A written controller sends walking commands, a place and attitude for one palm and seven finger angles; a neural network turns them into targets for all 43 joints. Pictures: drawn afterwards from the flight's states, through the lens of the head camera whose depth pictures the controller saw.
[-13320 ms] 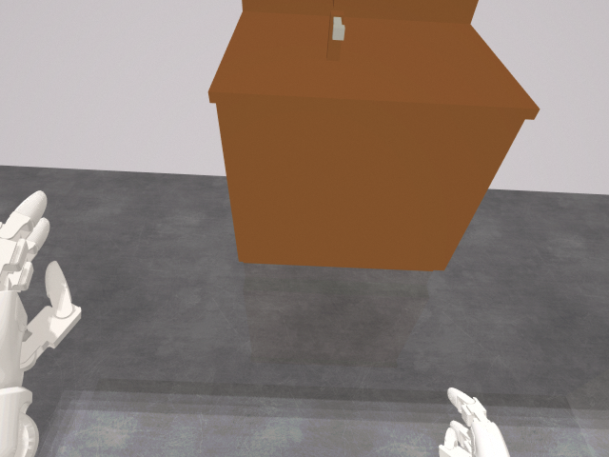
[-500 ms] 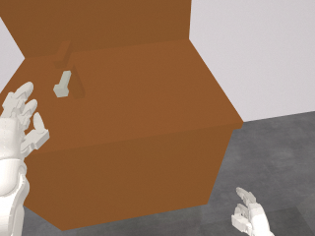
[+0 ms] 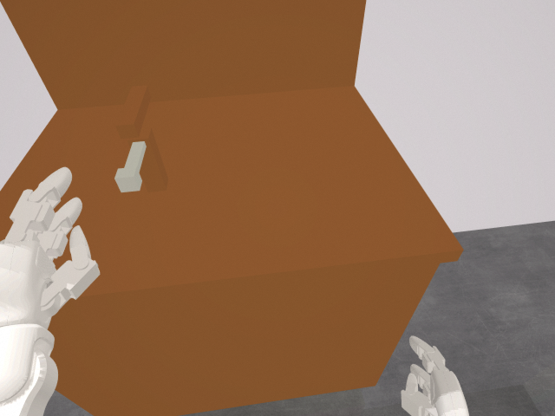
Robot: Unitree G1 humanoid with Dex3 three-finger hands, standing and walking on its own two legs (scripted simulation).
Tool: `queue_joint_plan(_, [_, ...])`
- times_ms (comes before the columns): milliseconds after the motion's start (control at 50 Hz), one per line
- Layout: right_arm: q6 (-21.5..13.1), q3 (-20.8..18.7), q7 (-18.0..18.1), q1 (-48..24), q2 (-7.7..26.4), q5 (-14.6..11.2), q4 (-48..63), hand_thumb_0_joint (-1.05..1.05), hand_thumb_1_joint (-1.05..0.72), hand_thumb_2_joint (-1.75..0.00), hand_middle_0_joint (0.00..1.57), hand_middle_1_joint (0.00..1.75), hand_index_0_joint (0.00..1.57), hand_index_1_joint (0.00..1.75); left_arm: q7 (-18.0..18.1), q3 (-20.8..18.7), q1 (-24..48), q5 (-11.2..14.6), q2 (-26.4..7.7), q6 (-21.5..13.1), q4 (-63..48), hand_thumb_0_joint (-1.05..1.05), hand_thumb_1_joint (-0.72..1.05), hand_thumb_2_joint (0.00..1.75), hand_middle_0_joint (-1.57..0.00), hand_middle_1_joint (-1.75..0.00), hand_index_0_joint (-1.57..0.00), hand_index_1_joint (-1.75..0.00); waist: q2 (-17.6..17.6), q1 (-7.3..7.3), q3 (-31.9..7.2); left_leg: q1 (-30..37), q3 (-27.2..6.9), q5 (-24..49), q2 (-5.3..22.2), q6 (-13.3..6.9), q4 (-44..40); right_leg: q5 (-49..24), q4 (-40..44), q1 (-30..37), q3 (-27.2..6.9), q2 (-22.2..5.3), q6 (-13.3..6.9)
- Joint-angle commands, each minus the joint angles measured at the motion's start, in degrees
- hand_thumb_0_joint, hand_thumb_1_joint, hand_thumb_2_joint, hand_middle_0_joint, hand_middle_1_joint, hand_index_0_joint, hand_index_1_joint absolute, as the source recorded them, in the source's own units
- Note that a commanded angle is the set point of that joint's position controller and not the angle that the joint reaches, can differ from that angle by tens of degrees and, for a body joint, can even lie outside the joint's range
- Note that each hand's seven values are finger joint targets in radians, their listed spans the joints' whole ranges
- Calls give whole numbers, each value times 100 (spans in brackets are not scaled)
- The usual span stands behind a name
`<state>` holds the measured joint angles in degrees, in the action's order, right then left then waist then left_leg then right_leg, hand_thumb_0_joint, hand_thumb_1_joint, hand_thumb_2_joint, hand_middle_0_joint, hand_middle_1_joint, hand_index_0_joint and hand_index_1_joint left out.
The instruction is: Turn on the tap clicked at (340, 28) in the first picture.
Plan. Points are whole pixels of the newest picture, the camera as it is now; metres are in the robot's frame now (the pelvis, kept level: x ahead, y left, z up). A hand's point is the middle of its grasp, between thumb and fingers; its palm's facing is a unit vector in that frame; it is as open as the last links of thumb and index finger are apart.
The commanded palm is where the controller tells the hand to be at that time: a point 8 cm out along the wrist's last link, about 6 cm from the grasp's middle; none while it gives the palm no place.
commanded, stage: turn the palm inward beside the body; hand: left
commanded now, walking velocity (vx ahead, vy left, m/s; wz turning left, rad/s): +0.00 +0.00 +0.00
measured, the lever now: (128, 179) +0.39 +0.29 +0.16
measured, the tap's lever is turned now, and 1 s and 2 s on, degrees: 0 0 0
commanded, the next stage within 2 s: reach beside the lever's end, fingers flat in 1.08 s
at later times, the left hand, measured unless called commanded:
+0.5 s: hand (65, 277) +0.18 +0.23 +0.21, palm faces +0.45 -0.88 -0.15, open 7.4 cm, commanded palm +0.12 +0.27 +0.22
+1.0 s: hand (95, 293) +0.17 +0.20 +0.21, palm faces +0.46 -0.88 -0.14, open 7.4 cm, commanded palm +0.10 +0.24 +0.22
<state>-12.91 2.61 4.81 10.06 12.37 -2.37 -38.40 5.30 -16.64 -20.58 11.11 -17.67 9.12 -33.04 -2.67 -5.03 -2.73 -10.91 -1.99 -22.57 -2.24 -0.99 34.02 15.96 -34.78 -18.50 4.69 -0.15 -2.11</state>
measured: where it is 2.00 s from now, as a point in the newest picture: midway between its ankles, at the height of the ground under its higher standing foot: outside the picture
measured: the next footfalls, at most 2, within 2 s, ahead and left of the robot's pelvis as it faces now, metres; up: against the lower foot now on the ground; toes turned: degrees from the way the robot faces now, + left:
none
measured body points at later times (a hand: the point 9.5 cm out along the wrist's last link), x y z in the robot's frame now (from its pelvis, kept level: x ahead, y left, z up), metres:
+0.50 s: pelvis -0.01 +0.00 +0.00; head -0.05 -0.03 +0.45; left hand +0.15 +0.28 +0.22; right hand +0.21 -0.20 -0.06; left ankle -0.05 +0.11 -0.73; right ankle +0.03 -0.10 -0.73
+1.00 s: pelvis -0.03 -0.03 +0.00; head -0.06 -0.07 +0.45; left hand +0.14 +0.24 +0.22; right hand +0.21 -0.24 -0.06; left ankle -0.05 +0.11 -0.73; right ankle +0.03 -0.10 -0.73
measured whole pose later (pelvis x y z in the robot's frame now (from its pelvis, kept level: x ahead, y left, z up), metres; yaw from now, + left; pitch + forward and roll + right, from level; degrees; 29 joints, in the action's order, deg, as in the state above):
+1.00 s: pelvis -0.03 -0.03 +0.00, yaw +1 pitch -4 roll +0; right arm -10.4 2.7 5.3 5.0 15.3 -5.4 -40.8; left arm 9.6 -18.3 -18.7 17.5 -16.1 25.6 -39.0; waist -5.7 -5.6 -2.1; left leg -9.0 -4.0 -20.7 0.6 1.7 33.9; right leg 13.1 -31.3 -14.8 7.0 2.5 -4.0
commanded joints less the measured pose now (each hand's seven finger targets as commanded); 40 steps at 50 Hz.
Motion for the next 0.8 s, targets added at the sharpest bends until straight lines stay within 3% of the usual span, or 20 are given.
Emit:
queue_joint_plan(0, [-277,-284,-25,-733,633,26,951,0,-90,-90,20,30,20,30,152,-864,330,16,-943,-149,-1282,0,90,90,-20,-30,-20,-30,-80,-143,-785,-249,-72,3194,283,342,-509,-1740,288,981,62,-126,72])
queue_joint_plan(40, [-201,-287,-36,-776,650,9,925,0,-90,-90,20,30,20,30,116,-833,347,118,-836,47,-1230,0,90,90,-20,-30,-20,-30,60,-95,-718,-209,-78,3273,312,364,-511,-1817,347,974,69,-122,93])
queue_joint_plan(100, [-173,-267,-44,-854,637,-23,946,0,-90,-90,20,30,20,30,54,-690,460,155,-716,260,-1415,0,90,90,-20,-30,-20,-30,-193,-76,-689,-76,-85,3380,332,398,-532,-1744,398,917,70,-121,85])
queue_joint_plan(220, [-181,-234,-7,-953,641,-42,949,0,-90,-90,20,30,20,30,40,-540,688,132,-739,365,-1772,0,90,90,-20,-30,-20,-30,-124,-62,-665,-40,-130,2963,311,388,-649,-1411,479,900,78,-97,77])
queue_joint_plan(260, [-213,-182,-1,-1149,607,-70,948,0,-90,-90,20,30,20,30,80,-630,795,121,-819,376,-1956,0,90,90,-20,-30,-20,-30,-441,-99,-635,-8,-140,2770,287,414,-702,-1240,513,899,50,-82,53])
queue_joint_plan(320, [-197,-188,27,-1094,616,-66,897,0,-90,-90,20,30,20,30,132,-666,708,223,-779,426,-1715,0,90,90,-20,-30,-20,-30,-71,-105,-488,-217,-158,2295,273,388,-794,-982,606,929,70,-95,57])
queue_joint_plan(360, [-199,-144,39,-1299,592,-114,894,0,-90,-90,20,30,20,30,155,-752,774,260,-793,525,-1755,0,90,90,-20,-30,-20,-30,-315,-133,-400,-215,-141,2085,251,376,-838,-849,662,945,37,-91,47])
queue_joint_plan(400, [-191,-151,53,-1240,600,-115,894,0,-90,-90,20,30,20,30,179,-691,781,309,-749,623,-1677,0,90,90,-20,-30,-20,-30,-163,-125,-377,-270,-154,1953,250,375,-874,-751,699,965,49,-104,46])
queue_joint_plan(460, [-193,-106,58,-1441,607,-159,900,0,-90,-90,20,30,20,30,160,-759,750,407,-759,821,-1681,0,90,90,-20,-30,-20,-30,-260,-161,-353,-282,-131,1762,224,313,-895,-678,779,1025,-3,-106,60])
queue_joint_plan(500, [-182,-113,80,-1380,622,-189,891,0,-90,-90,20,30,20,30,144,-671,772,491,-693,941,-1510,0,90,90,-20,-30,-20,-30,152,-132,-275,-379,-111,1485,227,218,-894,-468,877,1015,-44,-113,94])
queue_joint_plan(540, [-177,-118,101,-1469,647,-212,895,0,-90,-90,20,30,20,30,141,-703,932,535,-741,1041,-1552,0,90,90,-20,-30,-20,-30,175,-127,-282,-400,-82,1223,218,140,-896,-233,972,1033,-121,-135,128])
queue_joint_plan(560, [-191,-78,92,-1608,624,-255,875,0,-90,-90,20,30,20,30,160,-724,992,528,-755,1078,-1609,0,90,90,-20,-30,-20,-30,-93,-137,-172,-396,-82,1039,200,128,-917,-61,1015,951,-147,-132,122])
queue_joint_plan(700, [-193,-96,63,-1692,636,-265,876,0,-90,-90,20,30,20,30,383,-750,1132,541,-833,1202,-1582,0,90,90,-20,-30,-20,-30,263,-144,-175,-744,8,573,212,38,-668,928,1372,1139,-666,-371,195])
queue_joint_plan(760, [-161,-98,28,-1835,634,-288,828,0,-90,-90,20,30,20,30,433,-732,1210,493,-876,1190,-1674,0,90,90,-20,-30,-20,-30,-66,-131,19,-802,56,420,229,77,-470,1397,1610,1082,-1009,-528,194])
queue_joint_plan(780, [-155,-109,24,-1793,644,-291,846,0,-90,-90,20,30,20,30,448,-629,1247,474,-837,1194,-1698,0,90,90,-20,-30,-20,-30,-4,-110,-16,-841,68,383,228,80,-452,1497,1609,1089,-1037,-564,207])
